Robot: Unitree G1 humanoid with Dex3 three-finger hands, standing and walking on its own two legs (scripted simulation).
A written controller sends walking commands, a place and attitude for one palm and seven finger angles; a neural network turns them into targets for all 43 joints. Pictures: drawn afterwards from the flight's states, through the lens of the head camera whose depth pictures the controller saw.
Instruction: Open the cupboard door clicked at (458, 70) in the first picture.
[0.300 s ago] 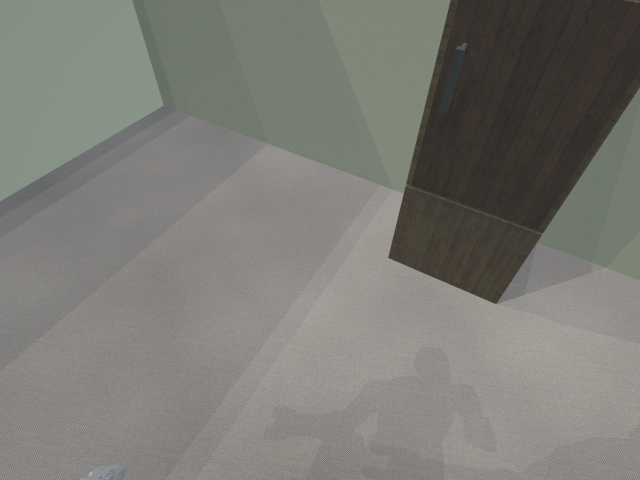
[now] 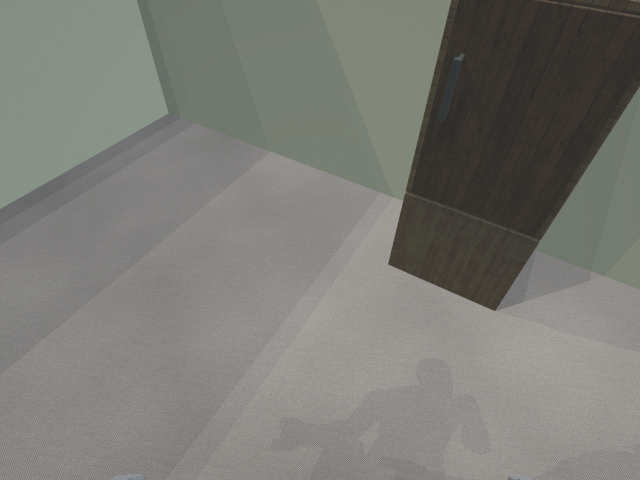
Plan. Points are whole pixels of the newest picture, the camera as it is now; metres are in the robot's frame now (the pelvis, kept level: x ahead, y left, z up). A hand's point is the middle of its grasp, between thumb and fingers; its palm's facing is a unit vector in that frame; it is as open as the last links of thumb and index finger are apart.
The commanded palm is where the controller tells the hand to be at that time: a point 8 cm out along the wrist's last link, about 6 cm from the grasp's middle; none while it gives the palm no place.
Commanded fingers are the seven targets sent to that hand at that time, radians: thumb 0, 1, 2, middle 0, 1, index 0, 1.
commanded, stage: stand and wait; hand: left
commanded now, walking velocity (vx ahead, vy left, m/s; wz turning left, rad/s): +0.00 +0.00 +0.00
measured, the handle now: (451, 88) +1.03 -0.27 +0.03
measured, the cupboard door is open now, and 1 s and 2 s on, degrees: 0 0 0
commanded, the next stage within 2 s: look at it before walking up in 0.52 s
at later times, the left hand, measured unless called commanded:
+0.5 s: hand out of the picture +0.06 +0.24 -0.15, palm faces -0.03 -0.94 -0.34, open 7.4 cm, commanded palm none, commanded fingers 0.00 0.90 0.90 -0.20 -0.30 -0.20 -0.30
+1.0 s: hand out of the picture +0.07 +0.23 -0.15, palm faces -0.04 -0.94 -0.33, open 7.4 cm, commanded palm none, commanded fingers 0.00 0.90 0.90 -0.20 -0.30 -0.20 -0.30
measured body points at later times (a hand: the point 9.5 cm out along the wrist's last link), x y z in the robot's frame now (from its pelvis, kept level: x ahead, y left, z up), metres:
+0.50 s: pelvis -0.01 -0.01 +0.00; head -0.01 -0.01 +0.45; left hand +0.06 +0.29 -0.13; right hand +0.06 -0.31 -0.13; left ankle +0.00 +0.11 -0.74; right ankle +0.00 -0.14 -0.74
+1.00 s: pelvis +0.00 -0.01 +0.00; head +0.00 -0.01 +0.45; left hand +0.08 +0.28 -0.13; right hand +0.08 -0.31 -0.13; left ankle +0.00 +0.11 -0.74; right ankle +0.00 -0.14 -0.74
